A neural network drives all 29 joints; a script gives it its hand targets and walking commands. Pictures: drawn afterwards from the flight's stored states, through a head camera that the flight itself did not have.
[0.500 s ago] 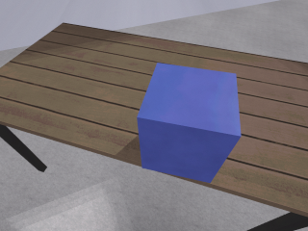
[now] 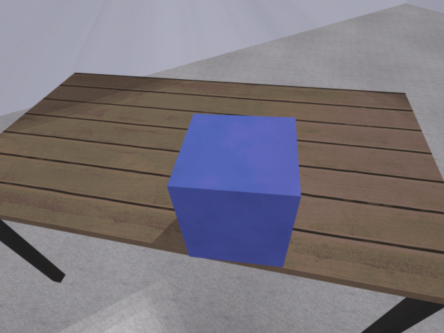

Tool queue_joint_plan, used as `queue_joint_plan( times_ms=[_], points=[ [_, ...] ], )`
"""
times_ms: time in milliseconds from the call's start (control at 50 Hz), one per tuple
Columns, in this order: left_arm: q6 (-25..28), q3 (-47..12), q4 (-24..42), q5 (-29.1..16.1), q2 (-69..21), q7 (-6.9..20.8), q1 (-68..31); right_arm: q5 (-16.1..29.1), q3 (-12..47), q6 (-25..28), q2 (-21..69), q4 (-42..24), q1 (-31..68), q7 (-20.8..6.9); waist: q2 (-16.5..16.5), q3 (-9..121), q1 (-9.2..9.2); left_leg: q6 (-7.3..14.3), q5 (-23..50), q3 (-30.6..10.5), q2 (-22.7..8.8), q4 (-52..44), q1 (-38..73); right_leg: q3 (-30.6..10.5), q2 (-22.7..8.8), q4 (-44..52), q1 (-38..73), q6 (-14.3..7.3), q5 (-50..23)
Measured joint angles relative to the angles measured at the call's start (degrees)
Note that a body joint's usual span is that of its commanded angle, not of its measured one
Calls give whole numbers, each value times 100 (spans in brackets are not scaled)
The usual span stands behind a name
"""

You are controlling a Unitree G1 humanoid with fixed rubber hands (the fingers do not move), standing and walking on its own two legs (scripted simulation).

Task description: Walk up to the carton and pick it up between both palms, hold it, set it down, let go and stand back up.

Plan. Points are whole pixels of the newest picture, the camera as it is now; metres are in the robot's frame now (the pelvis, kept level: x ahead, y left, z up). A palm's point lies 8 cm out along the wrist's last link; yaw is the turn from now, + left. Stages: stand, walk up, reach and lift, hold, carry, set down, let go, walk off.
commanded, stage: walk up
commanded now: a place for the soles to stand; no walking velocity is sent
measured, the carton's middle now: (238, 191) +0.41 +0.00 +0.02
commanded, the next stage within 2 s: none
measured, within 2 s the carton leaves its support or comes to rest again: neither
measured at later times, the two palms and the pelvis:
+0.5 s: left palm out of the picture +0.11 +0.26 -0.12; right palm out of the picture +0.09 -0.26 -0.14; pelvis +0.03 +0.00 -0.01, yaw -7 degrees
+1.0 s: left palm out of the picture +0.12 +0.25 -0.13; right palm out of the picture +0.02 -0.28 -0.15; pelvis +0.01 -0.01 -0.02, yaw -16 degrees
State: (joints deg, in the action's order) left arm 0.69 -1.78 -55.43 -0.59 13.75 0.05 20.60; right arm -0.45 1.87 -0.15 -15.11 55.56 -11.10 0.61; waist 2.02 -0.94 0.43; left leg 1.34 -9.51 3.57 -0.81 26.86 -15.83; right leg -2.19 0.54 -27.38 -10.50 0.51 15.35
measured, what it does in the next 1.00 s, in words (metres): stands, turning right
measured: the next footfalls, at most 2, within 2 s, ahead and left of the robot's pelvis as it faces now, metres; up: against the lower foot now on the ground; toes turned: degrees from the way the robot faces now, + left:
left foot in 1.28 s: +0.08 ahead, +0.12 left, +0.00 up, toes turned -4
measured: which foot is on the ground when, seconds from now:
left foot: down 0.00-1.00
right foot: down 0.00-1.00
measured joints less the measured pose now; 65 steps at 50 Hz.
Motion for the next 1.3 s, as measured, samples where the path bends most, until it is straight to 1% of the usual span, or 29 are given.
queue_joint_plan(
  times_ms=[120,240,380,480,660,840,880,940,960,980,1020,1040,1080,1100,1120,1160,1200,1240,1260,1280,1300],
  points=[
    [24,6,46,1,-2,-4,-74,-25,23,22,-8,188,-194,37,-94,-68,-40,13,-96,177,-26,11,12,-181,13,-73,-84,6,60],
    [56,27,133,21,50,-35,-216,-38,37,31,0,207,-162,54,-160,-137,-58,37,-227,361,-31,63,24,-366,9,-220,-181,30,174],
    [30,41,286,34,128,-81,-361,-64,14,26,-6,61,61,72,-214,-126,-39,47,-420,594,-42,205,82,-602,18,-527,-281,50,376],
    [11,40,408,40,139,-127,-430,-74,-14,-67,-65,-81,250,61,-179,-130,-4,26,-586,723,-105,414,96,-734,78,-783,-341,36,518],
    [-26,67,565,14,175,-170,-375,-77,-47,-189,-145,-278,359,12,-142,-138,-70,-13,-763,917,-233,695,49,-934,206,-1079,-481,10,624],
    [-65,138,720,3,242,-159,-356,-112,-71,-235,-162,-324,212,-13,-293,-280,-72,51,-775,1198,-249,765,33,-1202,247,-1353,-695,67,626],
    [-86,171,761,36,282,-155,-321,-108,-75,-253,-156,-334,183,-6,-361,-319,-31,52,-801,1308,-271,810,74,-1061,205,-1594,-814,8,610],
    [-135,214,782,113,317,-144,-198,-95,-96,-289,-148,-364,176,7,-411,-330,43,3,-889,1524,-374,936,151,-639,92,-1931,-929,-80,997],
    [-144,215,777,131,320,-139,-165,-98,-103,-295,-148,-378,172,10,-410,-330,59,-25,-921,1578,-410,991,169,-524,52,-1864,-888,-118,1010],
    [-140,208,758,142,302,-135,-153,-103,-115,-304,-159,-382,174,3,-363,-345,52,-58,-954,1588,-465,1061,177,-472,67,-1763,-837,-186,772],
    [-110,147,720,143,185,-141,-173,-108,-137,-347,-215,-358,150,-30,-120,-369,-42,-103,-1055,1365,-563,1207,122,-301,167,-1617,-707,-258,639],
    [-89,109,730,123,115,-148,-162,-96,-136,-386,-233,-340,125,-52,-28,-341,-44,-120,-1287,1125,-482,1246,65,-267,199,-1509,-666,-267,611],
    [-64,51,735,120,-28,-176,-104,-69,-129,-450,-247,-282,97,-77,92,-269,78,-93,-1896,608,-219,1314,-20,-379,283,-1230,-627,-283,469],
    [-61,24,707,115,-86,-195,-76,-58,-118,-449,-243,-250,103,-81,140,-256,122,-71,-2033,373,-122,1344,-49,-461,334,-1050,-602,-282,344],
    [-63,-2,669,97,-128,-212,-68,-49,-110,-422,-230,-227,103,-80,182,-262,120,-66,-2043,175,-61,1348,-75,-512,371,-846,-561,-271,207],
    [-61,-33,618,59,-155,-232,-126,-36,-111,-317,-183,-196,38,-69,224,-300,34,-68,-1826,-106,-12,1259,-109,-510,382,-440,-462,-253,-32],
    [-37,-29,613,58,-135,-229,-271,-33,-107,-216,-139,-153,-88,-44,217,-348,-33,-74,-1488,-249,-28,1044,-73,-453,354,-155,-390,-228,-198],
    [-16,-12,604,92,-121,-218,-453,-42,-100,-145,-115,-68,-192,-13,200,-379,-62,-57,-997,-340,-69,628,97,-409,342,-42,-369,-196,-267],
    [-15,-6,600,100,-121,-207,-543,-35,-96,-111,-118,-35,-244,1,214,-380,-81,-47,-614,-393,-105,321,237,-375,353,-45,-372,-176,-265],
    [-18,1,584,101,-118,-194,-648,-29,-99,-74,-111,11,-288,13,209,-379,-108,-120,-395,-441,-117,97,345,-336,347,-86,-382,-152,-238],
    [-26,11,553,105,-98,-179,-769,-23,-100,-50,-67,74,-313,21,120,-390,-115,-197,-374,-443,-52,32,392,-335,277,-128,-373,-123,-207]
  ],
)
